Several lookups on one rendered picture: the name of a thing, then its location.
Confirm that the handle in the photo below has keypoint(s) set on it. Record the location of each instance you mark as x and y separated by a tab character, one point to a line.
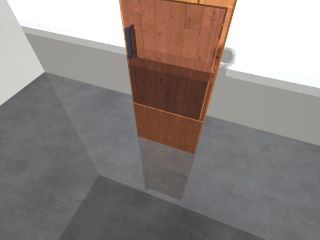
128	39

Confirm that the cupboard door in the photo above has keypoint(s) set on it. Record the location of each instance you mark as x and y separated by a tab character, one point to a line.
175	47

